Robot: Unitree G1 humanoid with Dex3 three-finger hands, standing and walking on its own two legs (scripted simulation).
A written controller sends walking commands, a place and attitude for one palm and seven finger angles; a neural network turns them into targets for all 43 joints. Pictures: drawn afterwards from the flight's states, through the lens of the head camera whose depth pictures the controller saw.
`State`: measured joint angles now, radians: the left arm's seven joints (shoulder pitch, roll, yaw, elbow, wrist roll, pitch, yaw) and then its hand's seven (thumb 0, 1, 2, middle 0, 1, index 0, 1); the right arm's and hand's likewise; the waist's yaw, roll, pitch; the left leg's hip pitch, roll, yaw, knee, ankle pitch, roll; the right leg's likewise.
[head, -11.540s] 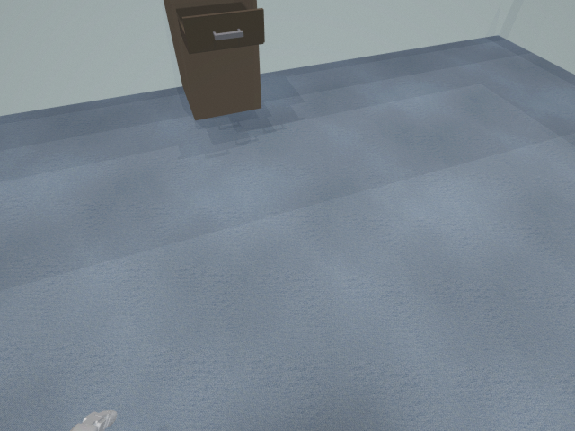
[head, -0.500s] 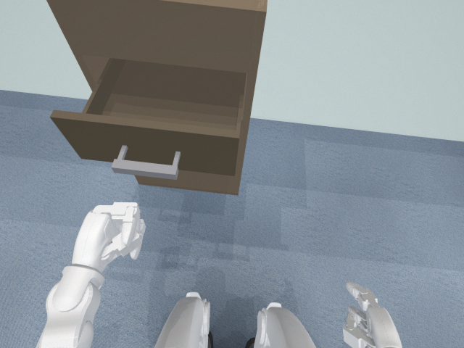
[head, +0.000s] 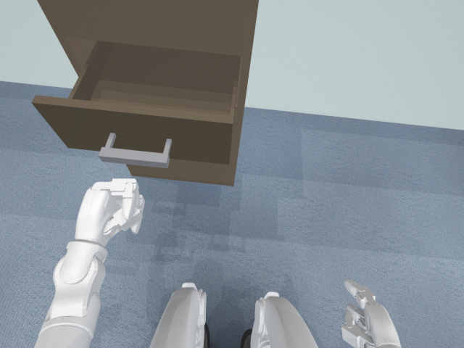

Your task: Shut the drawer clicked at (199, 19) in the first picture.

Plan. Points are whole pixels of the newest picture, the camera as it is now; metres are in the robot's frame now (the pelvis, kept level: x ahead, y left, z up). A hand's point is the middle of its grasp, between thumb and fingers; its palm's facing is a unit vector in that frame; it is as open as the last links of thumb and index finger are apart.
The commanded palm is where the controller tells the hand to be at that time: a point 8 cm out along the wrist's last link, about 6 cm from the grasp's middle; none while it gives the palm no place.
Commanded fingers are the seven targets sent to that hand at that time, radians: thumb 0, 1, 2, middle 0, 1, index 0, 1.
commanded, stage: bring the fist close to the handle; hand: left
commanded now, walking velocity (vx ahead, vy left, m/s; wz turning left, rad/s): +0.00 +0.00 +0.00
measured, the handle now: (137, 149) +0.49 +0.22 -0.05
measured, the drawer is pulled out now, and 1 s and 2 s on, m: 0.19 0.19 0.15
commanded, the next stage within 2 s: push the drawer shut in 1.10 s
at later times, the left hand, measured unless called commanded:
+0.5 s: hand (154, 202) +0.37 +0.16 -0.04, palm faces -0.10 -0.99 -0.05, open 3.2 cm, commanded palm +0.36 +0.21 -0.04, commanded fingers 0.00 0.90 0.90 -1.40 -1.60 -1.40 -1.60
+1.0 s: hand (153, 194) +0.39 +0.17 -0.05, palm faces -0.09 -0.99 -0.06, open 3.2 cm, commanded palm +0.38 +0.22 -0.05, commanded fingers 0.00 0.90 0.90 -1.40 -1.60 -1.40 -1.60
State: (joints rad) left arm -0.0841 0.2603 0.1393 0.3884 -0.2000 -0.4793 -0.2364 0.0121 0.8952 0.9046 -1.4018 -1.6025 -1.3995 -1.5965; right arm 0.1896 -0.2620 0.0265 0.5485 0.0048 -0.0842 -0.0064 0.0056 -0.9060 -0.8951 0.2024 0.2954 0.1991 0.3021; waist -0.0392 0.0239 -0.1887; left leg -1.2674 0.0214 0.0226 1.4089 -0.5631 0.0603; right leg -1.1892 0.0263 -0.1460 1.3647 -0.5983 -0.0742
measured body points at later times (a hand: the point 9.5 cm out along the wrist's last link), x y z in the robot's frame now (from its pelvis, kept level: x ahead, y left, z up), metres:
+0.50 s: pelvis -0.01 +0.00 -0.04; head +0.13 +0.02 +0.39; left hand +0.37 +0.22 -0.03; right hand +0.14 -0.26 -0.15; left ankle +0.05 +0.08 -0.59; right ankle +0.03 -0.09 -0.59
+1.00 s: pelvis -0.01 +0.00 -0.06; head +0.15 +0.01 +0.36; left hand +0.39 +0.22 -0.05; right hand +0.11 -0.26 -0.18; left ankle +0.05 +0.08 -0.59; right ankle +0.03 -0.09 -0.59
